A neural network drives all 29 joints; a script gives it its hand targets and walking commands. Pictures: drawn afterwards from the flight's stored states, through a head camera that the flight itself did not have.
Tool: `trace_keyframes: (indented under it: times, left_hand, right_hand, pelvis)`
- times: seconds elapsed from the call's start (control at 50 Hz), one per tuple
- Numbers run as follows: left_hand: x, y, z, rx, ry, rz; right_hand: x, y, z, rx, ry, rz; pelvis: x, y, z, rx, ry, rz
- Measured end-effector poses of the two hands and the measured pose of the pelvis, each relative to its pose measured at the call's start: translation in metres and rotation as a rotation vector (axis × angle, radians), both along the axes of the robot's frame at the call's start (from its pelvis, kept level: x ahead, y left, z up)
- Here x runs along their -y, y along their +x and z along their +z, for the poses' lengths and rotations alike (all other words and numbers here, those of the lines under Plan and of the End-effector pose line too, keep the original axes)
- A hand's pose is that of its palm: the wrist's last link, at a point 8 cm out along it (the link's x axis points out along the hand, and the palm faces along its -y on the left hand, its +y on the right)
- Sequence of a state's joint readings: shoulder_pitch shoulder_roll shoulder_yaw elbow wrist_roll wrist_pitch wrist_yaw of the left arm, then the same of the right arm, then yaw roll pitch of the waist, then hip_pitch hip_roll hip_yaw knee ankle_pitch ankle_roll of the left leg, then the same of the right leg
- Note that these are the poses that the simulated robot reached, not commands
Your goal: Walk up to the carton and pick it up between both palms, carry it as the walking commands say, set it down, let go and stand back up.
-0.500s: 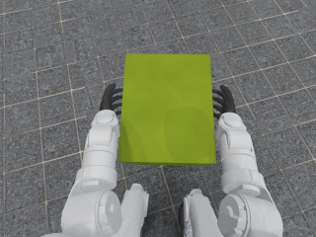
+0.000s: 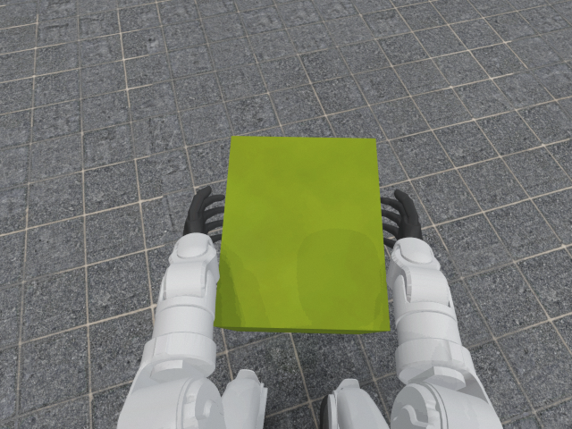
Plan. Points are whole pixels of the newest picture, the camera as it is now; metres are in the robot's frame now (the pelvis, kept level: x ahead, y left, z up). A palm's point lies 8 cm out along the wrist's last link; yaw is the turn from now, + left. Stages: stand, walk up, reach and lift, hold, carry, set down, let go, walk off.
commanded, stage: reach and lift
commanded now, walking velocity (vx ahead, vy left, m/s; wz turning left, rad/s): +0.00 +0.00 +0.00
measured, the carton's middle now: (300, 243) +0.42 +0.02 -0.11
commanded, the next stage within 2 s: none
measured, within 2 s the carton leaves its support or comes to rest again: neither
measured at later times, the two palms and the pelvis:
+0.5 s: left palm (182, 233) +0.36 +0.17 +0.04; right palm (431, 237) +0.37 -0.14 +0.04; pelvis +0.02 +0.00 +0.06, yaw +0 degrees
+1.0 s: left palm (157, 228) +0.33 +0.17 +0.11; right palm (455, 232) +0.35 -0.14 +0.11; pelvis +0.03 +0.00 +0.09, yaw +1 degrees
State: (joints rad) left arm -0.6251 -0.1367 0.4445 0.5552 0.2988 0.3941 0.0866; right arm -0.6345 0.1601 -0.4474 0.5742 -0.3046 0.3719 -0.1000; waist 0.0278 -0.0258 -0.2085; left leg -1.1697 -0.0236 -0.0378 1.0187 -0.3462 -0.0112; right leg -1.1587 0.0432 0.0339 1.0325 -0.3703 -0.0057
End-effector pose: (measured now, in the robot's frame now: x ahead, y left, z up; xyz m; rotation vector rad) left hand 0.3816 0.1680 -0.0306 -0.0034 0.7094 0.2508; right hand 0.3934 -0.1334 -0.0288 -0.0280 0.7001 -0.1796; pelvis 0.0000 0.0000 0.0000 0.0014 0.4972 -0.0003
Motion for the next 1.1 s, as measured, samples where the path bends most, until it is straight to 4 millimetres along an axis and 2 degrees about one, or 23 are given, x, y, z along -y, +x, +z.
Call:
trace_keyframes:
  times: [0.6,0.84,1.1]
  left_hand:
    - [0.001,-0.029,0.086,0.015,-0.023,-0.028]
    - [-0.001,-0.041,0.118,0.029,-0.009,-0.028]
    - [-0.001,-0.052,0.151,0.050,-0.002,-0.043]
  right_hand:
    - [0.006,-0.026,0.087,0.012,0.016,0.035]
    - [0.004,-0.038,0.120,0.030,0.012,0.041]
    - [0.004,-0.050,0.151,0.048,0.003,0.048]
  pelvis:
    - [-0.001,0.021,0.064,0.265,-0.001,-0.005]
    - [-0.002,0.031,0.079,0.394,-0.006,0.004]
    - [-0.004,0.033,0.088,0.525,0.000,0.009]
